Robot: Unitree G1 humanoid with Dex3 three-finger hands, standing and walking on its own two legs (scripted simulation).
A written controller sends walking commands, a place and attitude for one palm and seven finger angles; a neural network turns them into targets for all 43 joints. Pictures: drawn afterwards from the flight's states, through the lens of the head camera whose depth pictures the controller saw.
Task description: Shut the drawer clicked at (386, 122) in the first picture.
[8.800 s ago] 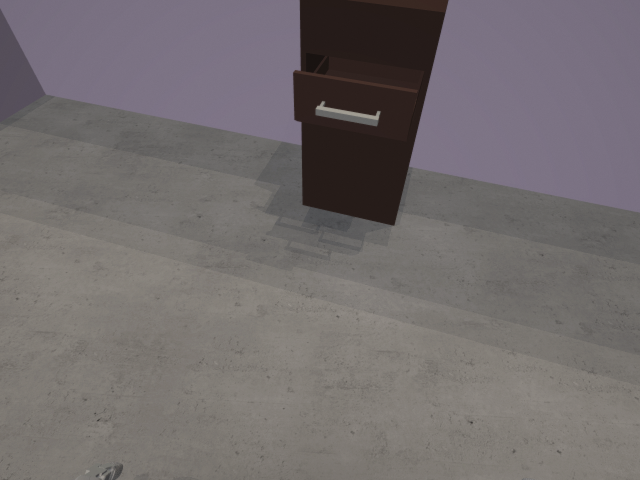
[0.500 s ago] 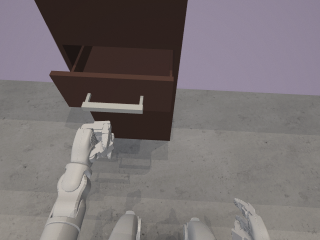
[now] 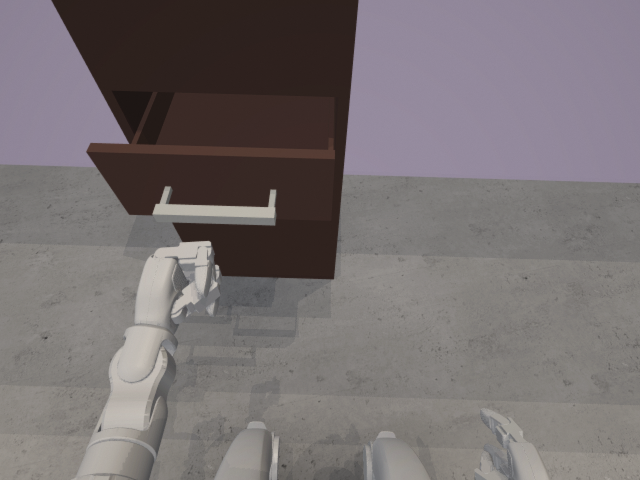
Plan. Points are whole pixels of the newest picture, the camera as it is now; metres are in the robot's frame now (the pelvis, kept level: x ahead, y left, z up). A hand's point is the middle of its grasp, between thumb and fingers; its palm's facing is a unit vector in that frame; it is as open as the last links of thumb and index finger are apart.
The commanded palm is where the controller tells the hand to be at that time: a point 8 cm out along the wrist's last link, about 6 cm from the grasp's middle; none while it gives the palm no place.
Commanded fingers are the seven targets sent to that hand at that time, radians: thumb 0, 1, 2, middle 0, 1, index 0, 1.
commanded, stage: bring the fist close to the handle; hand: left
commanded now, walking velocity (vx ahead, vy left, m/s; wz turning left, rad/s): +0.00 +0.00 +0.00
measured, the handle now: (218, 204) +0.54 +0.19 -0.06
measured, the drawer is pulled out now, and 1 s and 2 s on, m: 0.14 0.14 0.13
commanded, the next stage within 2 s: push the drawer shut in 1.34 s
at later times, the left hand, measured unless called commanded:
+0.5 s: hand (225, 270) +0.39 +0.15 -0.01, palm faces -0.05 -1.00 -0.04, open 3.3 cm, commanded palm +0.37 +0.20 -0.02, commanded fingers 0.00 0.90 0.90 -1.40 -1.60 -1.40 -1.60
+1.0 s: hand (238, 257) +0.44 +0.14 -0.06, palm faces -0.03 -1.00 -0.05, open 3.3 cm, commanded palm +0.41 +0.19 -0.06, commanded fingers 0.00 0.90 0.90 -1.40 -1.60 -1.40 -1.60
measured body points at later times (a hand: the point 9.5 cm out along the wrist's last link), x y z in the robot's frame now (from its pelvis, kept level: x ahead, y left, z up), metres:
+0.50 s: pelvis -0.01 +0.01 -0.04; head +0.11 +0.01 +0.39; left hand +0.38 +0.20 -0.01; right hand +0.11 -0.25 -0.16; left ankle +0.04 +0.14 -0.64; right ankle +0.01 -0.12 -0.64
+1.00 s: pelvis -0.02 +0.01 -0.08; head +0.14 +0.01 +0.34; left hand +0.43 +0.20 -0.06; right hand +0.07 -0.25 -0.21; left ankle +0.04 +0.14 -0.64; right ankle +0.01 -0.12 -0.64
